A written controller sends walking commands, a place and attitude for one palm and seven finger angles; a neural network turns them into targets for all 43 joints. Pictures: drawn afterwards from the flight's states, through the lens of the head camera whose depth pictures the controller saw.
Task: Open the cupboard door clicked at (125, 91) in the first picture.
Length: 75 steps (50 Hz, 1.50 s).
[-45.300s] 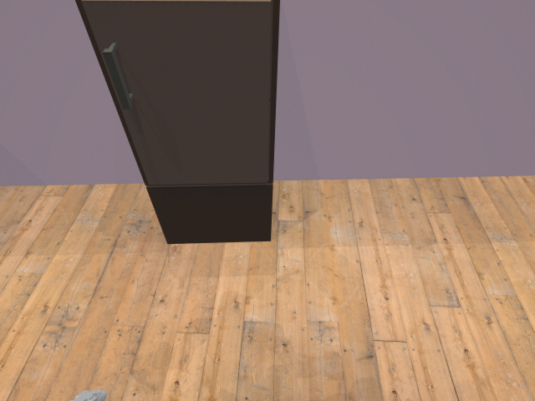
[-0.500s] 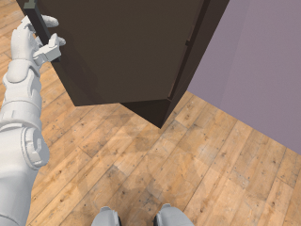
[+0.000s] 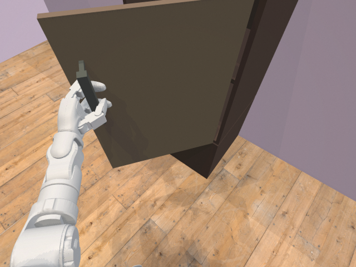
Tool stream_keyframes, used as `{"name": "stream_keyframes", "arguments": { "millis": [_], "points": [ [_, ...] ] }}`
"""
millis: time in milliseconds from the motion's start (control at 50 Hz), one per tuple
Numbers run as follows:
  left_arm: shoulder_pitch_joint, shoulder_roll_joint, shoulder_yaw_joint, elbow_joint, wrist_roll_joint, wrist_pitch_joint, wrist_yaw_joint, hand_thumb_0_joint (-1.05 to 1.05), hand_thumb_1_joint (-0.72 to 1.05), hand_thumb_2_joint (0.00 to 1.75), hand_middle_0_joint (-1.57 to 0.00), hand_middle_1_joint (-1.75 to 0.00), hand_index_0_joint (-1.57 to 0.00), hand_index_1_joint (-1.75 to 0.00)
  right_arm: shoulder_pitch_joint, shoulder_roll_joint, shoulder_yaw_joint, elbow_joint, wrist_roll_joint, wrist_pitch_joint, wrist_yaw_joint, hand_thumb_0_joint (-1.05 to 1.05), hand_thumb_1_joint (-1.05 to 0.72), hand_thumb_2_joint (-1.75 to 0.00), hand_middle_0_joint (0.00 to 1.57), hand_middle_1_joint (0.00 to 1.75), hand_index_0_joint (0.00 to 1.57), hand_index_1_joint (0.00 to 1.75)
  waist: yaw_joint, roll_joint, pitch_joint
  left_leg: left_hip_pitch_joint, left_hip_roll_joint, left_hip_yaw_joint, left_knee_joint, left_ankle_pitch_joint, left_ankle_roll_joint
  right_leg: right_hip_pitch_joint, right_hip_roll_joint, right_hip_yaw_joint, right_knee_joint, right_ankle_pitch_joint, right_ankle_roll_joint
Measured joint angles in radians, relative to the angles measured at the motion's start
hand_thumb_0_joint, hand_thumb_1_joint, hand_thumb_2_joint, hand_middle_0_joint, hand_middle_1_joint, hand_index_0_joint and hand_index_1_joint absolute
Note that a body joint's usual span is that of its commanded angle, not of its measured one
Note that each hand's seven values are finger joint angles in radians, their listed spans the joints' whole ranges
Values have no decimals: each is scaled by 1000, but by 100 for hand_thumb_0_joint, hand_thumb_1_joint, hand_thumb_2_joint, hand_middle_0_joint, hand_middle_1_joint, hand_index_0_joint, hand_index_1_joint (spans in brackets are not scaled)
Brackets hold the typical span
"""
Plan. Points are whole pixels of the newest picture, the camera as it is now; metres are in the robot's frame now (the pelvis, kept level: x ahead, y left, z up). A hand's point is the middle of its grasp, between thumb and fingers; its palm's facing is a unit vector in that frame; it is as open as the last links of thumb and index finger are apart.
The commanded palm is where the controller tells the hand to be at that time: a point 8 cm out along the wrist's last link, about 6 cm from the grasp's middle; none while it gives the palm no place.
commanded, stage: pull the door open along its arc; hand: left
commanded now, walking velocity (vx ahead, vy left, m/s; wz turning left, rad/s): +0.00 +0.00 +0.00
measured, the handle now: (92, 94) +0.49 +0.18 +0.10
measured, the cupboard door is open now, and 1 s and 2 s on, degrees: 54 81 84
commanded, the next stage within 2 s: open thumb and fingers to let go in 0.56 s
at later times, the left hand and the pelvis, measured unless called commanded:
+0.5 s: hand (141, 159) +0.32 +0.06 +0.10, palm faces +0.41 -0.91 +0.01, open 5.9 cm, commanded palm +0.26 +0.11 +0.09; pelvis -0.01 -0.04 +0.01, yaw +4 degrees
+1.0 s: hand (151, 164) +0.30 +0.04 +0.10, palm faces +0.40 -0.92 +0.01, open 8.7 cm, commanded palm +0.25 +0.08 +0.09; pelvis -0.02 -0.05 +0.01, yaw +5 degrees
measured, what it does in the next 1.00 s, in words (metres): stands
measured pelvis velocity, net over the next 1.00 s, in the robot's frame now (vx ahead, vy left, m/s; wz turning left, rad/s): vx -0.02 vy -0.05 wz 0.09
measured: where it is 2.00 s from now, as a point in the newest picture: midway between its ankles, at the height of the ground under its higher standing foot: outside the picture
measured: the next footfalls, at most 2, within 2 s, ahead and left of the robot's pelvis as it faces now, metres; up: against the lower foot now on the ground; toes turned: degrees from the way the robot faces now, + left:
none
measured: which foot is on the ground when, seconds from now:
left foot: down 0.00-1.00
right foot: down 0.00-1.00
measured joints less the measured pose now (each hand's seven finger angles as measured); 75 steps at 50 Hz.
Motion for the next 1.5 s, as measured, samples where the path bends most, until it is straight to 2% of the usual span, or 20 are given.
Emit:
{"name": "stream_keyframes", "arguments": {
  "millis": [100, 200, 280, 360, 420, 460, 600, 680, 820, 940, 1120, 1200, 1280, 1400, 1500],
  "points": [
    [219, -118, -91, -247, -10, 31, 78, 1, 71, 73, -38, -135, -35, -133, -61, 11, -2, -26, 6, -21, 2, 1, -91, -90, 20, 30, 21, 30, 40, -2, 2, 83, -6, 9, -40, 10, -5, 73, -6, 7, -23, 1, -2],
    [368, -241, -198, -421, 39, 71, 255, 1, 69, 73, -38, -134, -36, -131, -142, 34, 4, -45, -9, -34, 3, 1, -91, -90, 20, 30, 20, 30, 72, -11, 15, 150, -15, 4, -72, 26, -14, 132, -12, 1, -31, 1, -11],
    [399, -307, -264, -460, 89, 105, 408, 1, 68, 75, -38, -132, -37, -131, -208, 54, 19, -42, -30, -24, -8, 1, -91, -90, 20, 30, 20, 30, 88, -22, 31, 188, -20, -13, -91, 44, -26, 170, -15, -17, -33, 1, -23],
    [390, -349, -299, -456, 134, 148, 553, 2, 68, 77, -37, -128, -38, -132, -252, 71, 28, -33, -50, -10, -17, 1, -90, -90, 20, 30, 20, 30, 94, -25, 38, 213, -20, -32, -110, 62, -39, 197, -13, -36, -41, 6, -36],
    [399, -373, -316, -464, 161, 171, 630, 2, 69, 78, -37, -127, -37, -132, -260, 78, 28, -29, -62, -3, -18, 1, -90, -90, 20, 30, 21, 30, 92, -23, 38, 224, -19, -44, -122, 72, -48, 210, -11, -48, -48, 8, -45],
    [418, -383, -330, -479, 173, 176, 656, 2, 70, 79, -36, -127, -37, -133, -253, 79, 25, -27, -67, 1, -19, 1, -90, -90, 20, 30, 21, 30, 90, -21, 38, 232, -19, -50, -130, 77, -52, 218, -10, -54, -50, 8, -50],
    [519, -406, -406, -566, 190, 167, 674, 3, 70, 78, -35, -131, -36, -133, -205, 56, 4, -1, -72, 7, -22, 1, -90, -90, 20, 30, 21, 30, 94, -9, 53, 256, -21, -65, -142, 81, -59, 243, -10, -69, -54, 2, -61],
    [554, -412, -461, -599, 208, 160, 705, 3, 71, 79, -34, -132, -35, -134, -189, 42, -8, 24, -74, -2, -22, 1, -90, -90, 20, 30, 20, 30, 95, -2, 65, 257, -25, -73, -136, 79, -55, 248, -13, -77, -47, -5, -63],
    [494, -409, -448, -551, 205, 157, 713, 2, 65, 79, -37, -133, -36, -133, -204, 43, -11, 60, -74, -8, -36, 1, -91, -90, 20, 30, 20, 30, 102, -3, 72, 246, -30, -80, -130, 83, -54, 237, -17, -84, -35, -8, -64],
    [468, -418, -440, -522, 200, 154, 703, 2, 43, 69, -36, -130, -36, -130, -214, 54, -5, 48, -74, -15, -34, 1, -91, -90, 20, 30, 20, 30, 110, -5, 64, 242, -34, -76, -133, 85, -56, 232, -22, -80, -35, -6, -60],
    [472, -419, -466, -526, 215, 162, 708, 1, -11, 46, -33, -125, -34, -124, -234, 69, 3, 22, -73, -12, -26, 1, -90, -90, 20, 30, 20, 30, 117, -12, 61, 237, -37, -70, -115, 76, -50, 231, -26, -73, -32, -5, -49],
    [469, -418, -484, -531, 217, 170, 716, 1, -30, 38, -32, -120, -33, -120, -239, 73, 4, 16, -71, -8, -22, 1, -90, -90, 20, 30, 20, 30, 117, -13, 60, 228, -38, -67, -100, 68, -44, 226, -28, -70, -26, -6, -43],
    [466, -417, -498, -537, 220, 180, 724, 0, -41, 34, -30, -109, -30, -109, -240, 76, 7, 14, -69, -2, -19, 1, -90, -90, 20, 30, 21, 30, 116, -14, 61, 223, -38, -64, -88, 63, -39, 223, -29, -67, -21, -6, -38],
    [441, -419, -521, -525, 227, 192, 746, 0, -47, 31, -27, -86, -27, -86, -240, 80, 9, 21, -70, 2, -16, 1, -90, -90, 20, 30, 21, 30, 112, -13, 66, 207, -40, -63, -69, 58, -32, 211, -31, -66, -10, -7, -33],
    [422, -423, -516, -515, 225, 202, 740, -1, -49, 30, -34, -74, -33, -76, -236, 81, 11, 32, -70, 7, -16, 1, -90, -90, 20, 30, 20, 30, 115, -12, 69, 200, -41, -64, -64, 60, -29, 206, -32, -66, -8, -3, -30]
  ]
}}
